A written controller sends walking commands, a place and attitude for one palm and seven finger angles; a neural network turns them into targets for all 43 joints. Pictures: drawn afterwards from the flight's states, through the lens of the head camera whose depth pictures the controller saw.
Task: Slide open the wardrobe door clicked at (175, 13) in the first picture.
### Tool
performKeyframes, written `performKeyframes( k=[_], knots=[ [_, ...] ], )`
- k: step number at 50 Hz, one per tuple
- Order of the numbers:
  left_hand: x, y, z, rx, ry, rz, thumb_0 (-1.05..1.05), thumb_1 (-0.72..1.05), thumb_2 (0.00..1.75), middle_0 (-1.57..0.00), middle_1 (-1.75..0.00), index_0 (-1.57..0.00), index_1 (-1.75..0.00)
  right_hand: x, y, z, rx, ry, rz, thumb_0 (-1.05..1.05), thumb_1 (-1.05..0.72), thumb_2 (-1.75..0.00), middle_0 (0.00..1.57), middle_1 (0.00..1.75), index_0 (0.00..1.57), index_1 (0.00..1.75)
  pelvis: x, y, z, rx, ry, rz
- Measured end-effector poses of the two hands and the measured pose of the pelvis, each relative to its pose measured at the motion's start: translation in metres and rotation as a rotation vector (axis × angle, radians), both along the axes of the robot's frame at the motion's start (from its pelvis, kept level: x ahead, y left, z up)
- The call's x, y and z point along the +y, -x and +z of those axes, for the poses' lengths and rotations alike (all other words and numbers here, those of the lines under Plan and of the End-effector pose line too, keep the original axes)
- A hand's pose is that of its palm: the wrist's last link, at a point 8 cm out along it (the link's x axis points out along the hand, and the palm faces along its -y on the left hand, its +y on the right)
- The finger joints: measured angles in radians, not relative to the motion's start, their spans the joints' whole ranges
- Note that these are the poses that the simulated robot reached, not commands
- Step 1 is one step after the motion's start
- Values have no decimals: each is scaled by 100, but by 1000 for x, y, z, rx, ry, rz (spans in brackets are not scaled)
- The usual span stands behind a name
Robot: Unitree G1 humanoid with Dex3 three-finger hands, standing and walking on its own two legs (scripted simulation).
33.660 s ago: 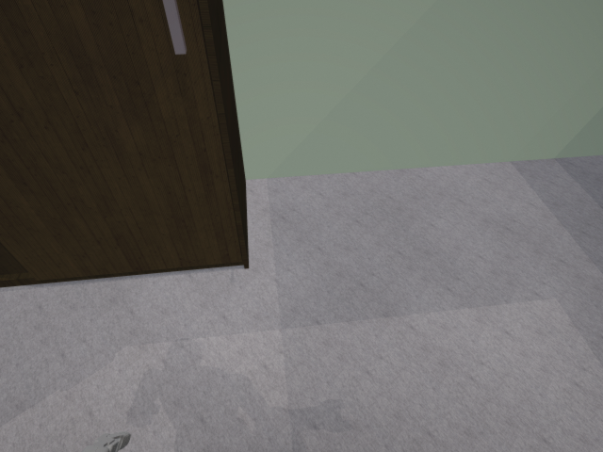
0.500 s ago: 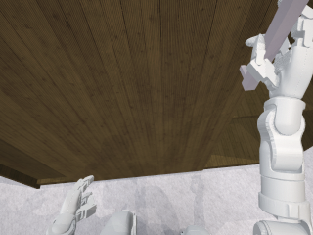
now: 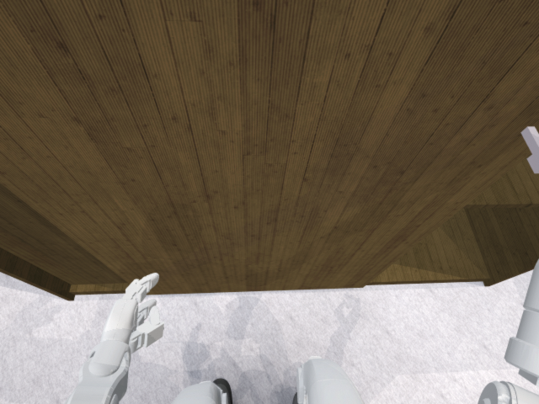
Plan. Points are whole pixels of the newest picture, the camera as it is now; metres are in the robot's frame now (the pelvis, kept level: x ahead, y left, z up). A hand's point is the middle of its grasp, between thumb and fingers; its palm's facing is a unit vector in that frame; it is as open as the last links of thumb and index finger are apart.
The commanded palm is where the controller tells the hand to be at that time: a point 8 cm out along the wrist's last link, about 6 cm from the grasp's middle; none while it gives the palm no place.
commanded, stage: step sideways, sliding the door along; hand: right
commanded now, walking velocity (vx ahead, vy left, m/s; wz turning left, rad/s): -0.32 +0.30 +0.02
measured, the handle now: out of the picture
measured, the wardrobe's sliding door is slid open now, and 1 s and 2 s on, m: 0.50 0.50 0.50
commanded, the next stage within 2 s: stop walking and hold the door there in 0.12 s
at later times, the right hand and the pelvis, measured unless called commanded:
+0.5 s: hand out of the picture +0.35 -0.32 +0.23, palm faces +0.58 +0.80 -0.15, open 7.7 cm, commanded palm +0.31 -0.33 +0.19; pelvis -0.01 +0.03 +0.02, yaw +6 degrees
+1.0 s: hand out of the picture +0.36 -0.32 +0.23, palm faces +0.62 +0.77 -0.15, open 7.7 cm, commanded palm +0.31 -0.34 +0.19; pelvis -0.03 +0.03 -0.01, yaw +11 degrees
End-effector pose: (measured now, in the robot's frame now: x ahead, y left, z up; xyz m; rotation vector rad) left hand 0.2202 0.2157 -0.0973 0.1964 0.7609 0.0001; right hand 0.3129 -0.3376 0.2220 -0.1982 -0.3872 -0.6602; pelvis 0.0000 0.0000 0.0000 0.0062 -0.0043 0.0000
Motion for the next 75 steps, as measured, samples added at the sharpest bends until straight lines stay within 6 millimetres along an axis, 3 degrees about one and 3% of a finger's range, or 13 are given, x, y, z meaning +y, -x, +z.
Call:
performKeyframes(
  k=[6, 15, 21, 26, 31, 36, 41, 45, 49, 57, 61, 66, 75],
  knots=[
    [22, 22, 12, 66, -140, 65, 1, 91, 90, -20, -30, -20, -30, -4, -1, -4, -61, -4, 70, -5, -74, -88, 42, 140, 0, 101, -11, -5, -5, -12, -65, -26],
    [-7, 40, 52, 24, -95, 16, 1, 91, 90, -20, -30, -20, -30, -15, 2, -4, -38, 54, 139, -7, -70, -84, 43, 140, 3, 99, -4, -2, 16, -44, -157, 38],
    [-3, 51, 63, -48, -57, 34, 1, 90, 90, -20, -30, -21, -30, -17, 4, 3, 31, 62, 119, -7, -66, -83, 45, 140, 5, 109, 12, 4, 21, -39, -159, 86],
    [27, 66, 51, -85, -35, 73, 1, 90, 90, -21, -30, -21, -30, -9, 7, 7, 93, 57, 38, -6, -69, -82, 44, 139, 2, 112, 30, 9, 14, -34, -104, 114],
    [79, 87, 17, -85, -34, 149, 0, 90, 90, -21, -30, -21, -30, -1, 7, 9, 131, 66, -66, -6, -70, -83, 43, 129, 0, 111, 52, 12, -11, -17, -19, 135],
    [124, 130, -3, 21, -86, 300, 1, 90, 90, -20, -30, -21, -30, 2, 7, 12, 160, 57, -110, -6, -69, -84, 43, 125, 0, 112, 51, 21, -9, -22, -2, 161],
    [141, 178, 3, 105, -155, 380, 1, 91, 90, -20, -30, -20, -30, -2, 7, 12, 146, 55, -88, -7, -66, -86, 43, 129, 4, 114, 52, 24, -5, -25, 12, 167],
    [140, 206, 7, 131, -210, 414, 1, 91, 90, -20, -30, -20, -30, -7, 7, 10, 115, 58, -48, -7, -62, -87, 44, 133, 7, 113, 44, 27, -10, -29, -20, 165],
    [125, 225, 13, 142, -208, 458, 1, 91, 90, -20, -30, -20, -30, -9, 7, 9, 97, 43, -7, -7, -63, -86, 45, 137, 8, 112, 35, 33, -7, -48, -12, 186],
    [78, 233, 9, 131, -116, 413, 1, 91, 90, -20, -30, -20, -30, -9, 9, 13, 153, 31, 16, -6, -67, -80, 41, 133, 5, 117, 23, 51, 1, -14, -33, 196],
    [66, 234, 0, 136, -76, 382, 1, 90, 90, -20, -30, -21, -30, -8, 10, 13, 169, 35, 9, -6, -69, -79, 39, 132, 3, 117, 24, 62, -2, 7, -15, 213],
    [68, 242, -6, 147, -67, 379, 1, 90, 90, -21, -30, -21, -30, -5, 11, 15, 198, 21, 4, -5, -71, -78, 36, 128, 1, 118, 22, 74, -2, 8, -30, 208],
    [95, 266, 1, 169, -145, 443, 1, 90, 90, -20, -30, -21, -30, -7, 11, 15, 198, -3, 22, -4, -71, -79, 35, 129, 3, 119, 22, 74, -4, 1, -28, 204]
  ],
)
